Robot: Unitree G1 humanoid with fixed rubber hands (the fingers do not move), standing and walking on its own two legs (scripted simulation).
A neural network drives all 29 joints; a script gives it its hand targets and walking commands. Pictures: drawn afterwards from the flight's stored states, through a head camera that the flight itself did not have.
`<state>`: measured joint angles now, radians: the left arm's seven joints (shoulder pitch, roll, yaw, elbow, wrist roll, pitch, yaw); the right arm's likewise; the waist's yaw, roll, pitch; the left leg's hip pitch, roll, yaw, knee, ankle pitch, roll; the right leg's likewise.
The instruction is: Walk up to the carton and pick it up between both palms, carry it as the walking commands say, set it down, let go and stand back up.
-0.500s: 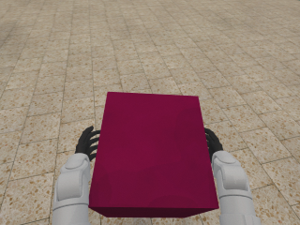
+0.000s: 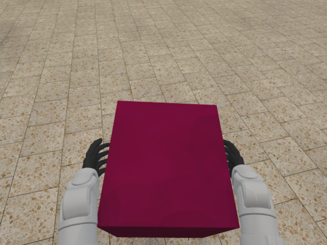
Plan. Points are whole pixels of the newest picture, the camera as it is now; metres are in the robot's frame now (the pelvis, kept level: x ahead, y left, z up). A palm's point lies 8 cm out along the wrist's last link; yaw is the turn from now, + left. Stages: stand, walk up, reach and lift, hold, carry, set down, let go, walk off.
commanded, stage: hold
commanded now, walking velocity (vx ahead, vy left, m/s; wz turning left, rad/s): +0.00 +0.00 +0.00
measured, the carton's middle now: (163, 175) +0.30 -0.01 -0.04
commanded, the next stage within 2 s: carry in 1.50 s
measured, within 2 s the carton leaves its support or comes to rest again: neither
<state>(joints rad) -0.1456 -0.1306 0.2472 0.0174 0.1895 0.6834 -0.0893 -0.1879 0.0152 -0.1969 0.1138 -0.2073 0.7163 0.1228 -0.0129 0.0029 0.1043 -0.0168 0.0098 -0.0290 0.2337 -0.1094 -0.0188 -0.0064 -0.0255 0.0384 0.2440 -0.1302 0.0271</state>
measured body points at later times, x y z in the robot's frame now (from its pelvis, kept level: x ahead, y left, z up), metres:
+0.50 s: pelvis -0.01 -0.01 +0.00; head -0.02 +0.00 +0.45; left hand +0.27 +0.17 +0.04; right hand +0.27 -0.19 +0.03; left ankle +0.02 +0.13 -0.75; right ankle +0.01 -0.14 -0.75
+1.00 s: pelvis +0.00 -0.01 +0.00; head -0.02 -0.01 +0.45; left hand +0.29 +0.17 +0.04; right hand +0.30 -0.19 +0.03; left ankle +0.02 +0.13 -0.75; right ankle +0.01 -0.14 -0.75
